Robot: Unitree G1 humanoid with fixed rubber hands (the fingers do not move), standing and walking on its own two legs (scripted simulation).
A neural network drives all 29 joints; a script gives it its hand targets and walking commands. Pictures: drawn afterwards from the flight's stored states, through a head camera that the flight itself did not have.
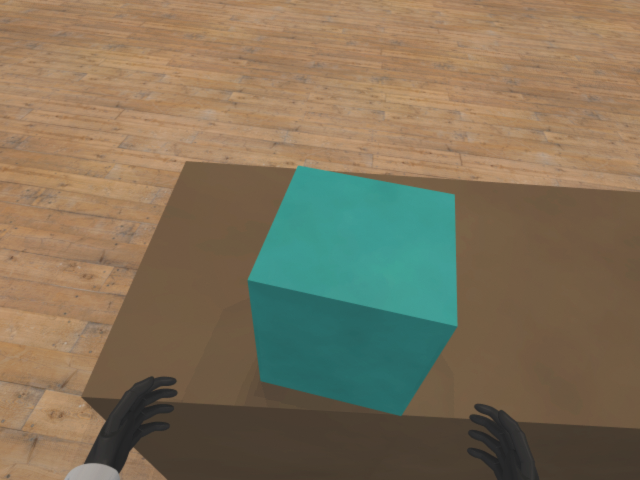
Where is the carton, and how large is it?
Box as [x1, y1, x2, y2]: [248, 166, 456, 415]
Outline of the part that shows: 297,166 248,278 248,287 260,380 401,415 456,327 454,194 303,166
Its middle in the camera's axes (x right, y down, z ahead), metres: +0.05 +0.07 +0.54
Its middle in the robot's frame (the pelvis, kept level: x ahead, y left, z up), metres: +0.36 -0.04 +0.03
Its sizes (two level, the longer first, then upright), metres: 0.210 0.200 0.250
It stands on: a pedestal, 0.68 m high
